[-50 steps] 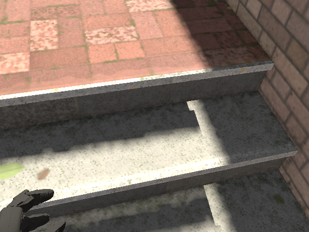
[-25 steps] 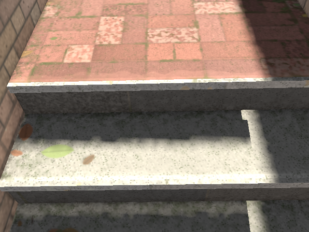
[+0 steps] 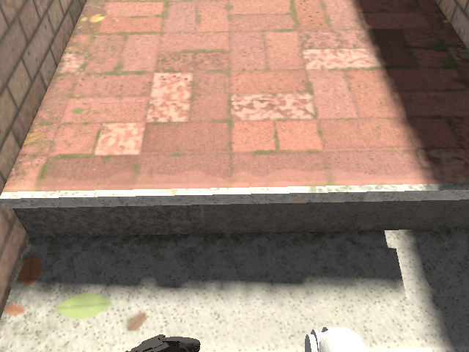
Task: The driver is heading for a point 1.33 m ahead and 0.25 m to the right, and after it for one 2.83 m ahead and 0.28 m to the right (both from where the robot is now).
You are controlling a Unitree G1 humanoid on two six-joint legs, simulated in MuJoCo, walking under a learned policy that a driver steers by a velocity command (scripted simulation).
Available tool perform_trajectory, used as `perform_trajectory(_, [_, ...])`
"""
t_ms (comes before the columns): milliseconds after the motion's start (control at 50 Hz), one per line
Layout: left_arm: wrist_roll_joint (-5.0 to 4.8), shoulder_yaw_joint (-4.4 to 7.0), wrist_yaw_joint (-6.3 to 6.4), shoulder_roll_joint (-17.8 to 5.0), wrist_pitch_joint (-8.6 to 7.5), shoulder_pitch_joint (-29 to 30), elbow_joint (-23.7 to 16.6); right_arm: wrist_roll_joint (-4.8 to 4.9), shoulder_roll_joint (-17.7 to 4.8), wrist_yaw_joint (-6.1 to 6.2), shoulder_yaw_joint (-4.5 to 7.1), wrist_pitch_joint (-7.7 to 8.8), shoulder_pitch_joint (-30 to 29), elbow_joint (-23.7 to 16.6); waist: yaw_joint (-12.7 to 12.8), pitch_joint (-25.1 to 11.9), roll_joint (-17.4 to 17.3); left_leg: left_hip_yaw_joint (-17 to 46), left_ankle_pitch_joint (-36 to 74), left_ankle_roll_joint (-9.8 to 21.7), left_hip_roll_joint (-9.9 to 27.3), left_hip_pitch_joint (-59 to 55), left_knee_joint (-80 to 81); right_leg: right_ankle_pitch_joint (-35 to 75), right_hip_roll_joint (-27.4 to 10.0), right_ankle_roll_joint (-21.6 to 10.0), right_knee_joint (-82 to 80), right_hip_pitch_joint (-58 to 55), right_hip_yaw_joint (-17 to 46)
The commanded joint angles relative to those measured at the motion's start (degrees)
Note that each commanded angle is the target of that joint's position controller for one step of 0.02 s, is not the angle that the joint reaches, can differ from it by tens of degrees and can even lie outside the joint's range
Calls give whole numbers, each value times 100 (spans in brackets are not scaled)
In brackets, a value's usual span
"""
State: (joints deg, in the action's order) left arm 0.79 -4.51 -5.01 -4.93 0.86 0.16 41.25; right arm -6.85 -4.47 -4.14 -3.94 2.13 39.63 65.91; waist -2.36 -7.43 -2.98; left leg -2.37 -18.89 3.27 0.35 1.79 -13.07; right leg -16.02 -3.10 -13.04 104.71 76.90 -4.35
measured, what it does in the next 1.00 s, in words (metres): climbs: right foot 0.17 m higher, then left foot 0.17 m higher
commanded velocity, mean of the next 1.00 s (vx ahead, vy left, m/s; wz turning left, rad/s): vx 0.49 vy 0.00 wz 0.01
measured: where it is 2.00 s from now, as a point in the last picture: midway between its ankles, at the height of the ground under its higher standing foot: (221, 83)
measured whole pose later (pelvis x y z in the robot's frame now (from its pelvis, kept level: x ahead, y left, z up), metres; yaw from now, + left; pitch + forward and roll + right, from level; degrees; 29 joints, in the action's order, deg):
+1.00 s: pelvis +0.56 +0.04 +0.34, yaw -1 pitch +6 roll +0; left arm 1.6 -2.7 -3.4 -6.4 -0.1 -0.6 49.5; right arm -6.2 -3.7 -4.3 -3.6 4.7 33.7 69.0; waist -2.6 -7.7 -2.1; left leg -5.0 -20.1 3.7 -1.3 11.1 -24.6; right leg -5.8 -7.2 -13.6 106.9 82.8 -3.3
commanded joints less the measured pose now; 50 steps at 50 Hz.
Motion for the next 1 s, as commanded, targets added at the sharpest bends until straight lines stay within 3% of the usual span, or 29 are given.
perform_trajectory(20, [-53, 28, -99, -459, 190, 1406, -862, 405, -1719, -216, 251, 427, -990, -814, 759, 363, -749, 350, 7621, 1644, 1266, 3365, 1222, -51, 708, 682, -1649, -4339, -1092])
perform_trajectory(60, [98, 106, -97, -675, 248, 664, -461, 552, -2039, -270, 448, 492, -614, -597, 679, 183, -796, 277, 10050, 1435, 1609, 15, -119, -1099, 968, 642, -3927, -3140, -1151])
perform_trajectory(80, [106, 180, 3, -762, 196, 216, -365, 395, -2003, -343, 503, 452, -366, -368, 675, -221, -1044, 102, 10835, 1287, 1591, -318, -897, -820, 961, 386, -4239, -3809, -835])
perform_trajectory(100, [121, 295, 90, -1091, 140, -1045, 123, 16, -1564, -394, 485, 456, 143, -353, 722, -1383, -246, 408, 10068, 883, 1189, 1171, -2357, 1235, 543, -289, -4100, -6335, 667])
perform_trajectory(120, [117, 411, 191, -1396, 126, -2281, 661, -76, -1296, -487, 439, 401, -112, -595, 1152, -1794, 627, 806, 7136, 842, 485, 2990, -3541, -784, 32, -706, -5920, -7878, 2691])
perform_trajectory(140, [410, 528, 295, -1599, 40, -3600, 1049, 51, -938, -532, 436, 248, -579, -515, 1716, -1446, 1765, 1519, 2212, 669, -459, 4333, -7019, -1789, -902, -1338, -7754, -7748, 5160])
perform_trajectory(160, [421, 543, 331, -1605, -173, -3692, 1316, 403, -970, -492, 622, 199, -1198, -647, 1515, -235, 1455, 2273, 2295, 677, -614, 5524, -9207, -2787, -1012, -774, -8297, -6925, 5624])
perform_trajectory(180, [299, 569, 284, -1409, -330, -2893, 1478, 432, -813, -347, 607, 208, -1726, -824, 1083, 332, 925, 2176, 2347, 766, -598, 6104, -10155, -2286, -1012, -682, -8090, -6234, 4909])
perform_trajectory(220, [219, 304, 152, -265, -428, -1660, 1749, 340, -642, -118, 488, 136, -2564, -1372, 305, 231, -170, 2128, 2261, 1209, -526, 6585, -10776, -797, -913, -504, -7954, -5680, 3549])
perform_trajectory(260, [300, 140, 92, 258, -516, -1062, 1889, 348, -438, -21, 373, -63, -2364, -1398, -321, 227, -132, 1724, 2262, 1395, -169, 6716, -10453, 214, -565, -71, -8172, -5218, 2012])
perform_trajectory(280, [274, 217, 94, 148, -587, -992, 1859, 391, -358, -35, 343, -125, -2343, -1386, -410, 420, 144, 1357, 1691, 1348, -85, 6781, -10367, 438, -407, -23, -8348, -5089, 1308])
perform_trajectory(320, [476, 193, 153, 75, -666, -1178, 1949, 442, -444, -80, 303, -66, -2746, -1445, -400, 518, 245, 714, 1665, 1240, 206, 6652, -10112, 264, -220, 83, -8675, -4524, 794])
perform_trajectory(340, [666, 190, 168, -32, -606, -2004, 2180, 539, -292, -87, 187, -69, -3304, -1593, -63, 554, 901, 409, 967, 1258, 131, 7283, -11395, 264, -355, -75, -8880, -4896, 1033])
perform_trajectory(420, [841, 93, 94, -258, -570, -3355, 2679, 522, -557, 103, 16, -6, -4846, -2340, 348, 431, 172, 405, 1347, 1372, 519, 8583, -9841, -2, -675, 132, -9063, -6481, 1256])
perform_trajectory(480, [527, 53, -70, -367, -601, -3505, 2462, 420, -527, 49, -29, -309, -6308, -2884, 691, 657, 823, -475, 631, 853, 646, 6491, -8036, 687, -959, -170, -10311, -5079, 1030])
perform_trajectory(500, [307, 28, -94, -429, -672, -3034, 2131, 354, -327, -40, -47, -337, -5917, -2772, 413, 688, 1071, -636, 307, 642, 496, 5356, -7690, 1626, -978, -119, -10240, -4656, 753])
perform_trajectory(540, [129, 261, -175, -1527, -859, -3138, 2194, 494, -494, -210, 10, -475, -5588, -2891, -87, 263, 1403, -1056, 295, 443, -217, 4054, -6787, 7298, -1182, -436, -9664, -5459, 609])
perform_trajectory(580, [105, 453, -194, -1789, -903, -3308, 2334, 475, -809, -185, 173, -368, -4712, -2752, -309, -143, 1577, -1013, -131, 592, -542, 3574, -4966, 9477, -1216, -136, -8508, -7412, 320])
perform_trajectory(600, [313, 465, -216, -1322, -900, -3678, 2433, 319, -1136, -84, 332, -316, -3524, -2330, -351, -1093, 818, 91, 2207, 1152, -74, 1475, -5180, 8596, -940, 276, -6903, -6281, 399])
perform_trajectory(620, [326, 404, -212, -873, -888, -4004, 2366, 385, -1260, -29, 351, -295, -2533, -2018, -558, -2031, -81, 2318, 888, 1734, 555, -269, -3625, 5629, -260, 391, -5727, -4669, 908])
perform_trajectory(640, [362, 393, -281, -435, -710, -3338, 2349, 272, -1532, 100, 464, -244, -1020, -1391, -968, -1754, -1017, 4589, -1090, 2014, 1340, -741, -1718, 1371, 447, 541, -3514, -3243, 1497])
perform_trajectory(660, [143, 569, -233, -575, -675, -2710, 2277, 359, -1774, 183, 611, 39, -785, -1066, -875, -608, -669, 5035, -2484, 1616, 1398, 301, -1303, 1573, 451, 607, -1456, -2278, 1908])
perform_trajectory(680, [58, 765, -66, -881, -593, -2471, 2270, 560, -1766, 266, 652, 189, -1144, -1209, -610, -224, -560, 4882, -1992, 1440, 1576, 1304, -1100, 1951, 356, 662, -472, -2342, 2084])
perform_trajectory(700, [44, 712, 14, -727, -562, -2145, 2103, 724, -1392, 208, 614, 182, -1578, -1024, -332, -86, -569, 4500, -810, 1535, 1623, 1665, -1074, 2028, 502, 443, 1013, -2027, 1868])
perform_trajectory(740, [88, 608, 112, -353, -515, -1593, 1641, 596, -416, 38, 334, 169, -2528, -756, 458, 25, 465, 2942, 402, 973, 1360, 2068, -1252, 2128, 520, -84, 1310, -1414, 2000])
perform_trajectory(780, [164, 520, 81, -160, -376, -1713, 1586, 455, -87, -16, 247, 246, -2554, -541, 796, 147, 453, 1704, 961, 685, 934, 2123, -1227, 2182, 307, -287, 930, -859, 1726])
perform_trajectory(860, [133, 397, -26, -242, -323, -1005, 1344, 208, -70, 77, 240, 384, -2063, -377, 560, 401, -261, 953, 149, 1137, 668, 2347, -617, 1048, -51, -210, 2184, -15, 673])
perform_trajectory(940, [85, 161, 179, -370, -256, 504, 333, -122, -243, 23, 50, 350, -635, 206, 195, 409, 396, 1247, 210, 982, 1116, 1116, -169, 1309, -495, -321, 838, 1213, 476])
perform_trajectory(1000, [65, 178, 188, -514, -37, 2004, -206, 227, -374, -116, 38, 351, -501, -63, -258, 665, -118, 820, 1115, 1180, 1255, 2352, 888, 145, -548, 226, -1394, -648, -320])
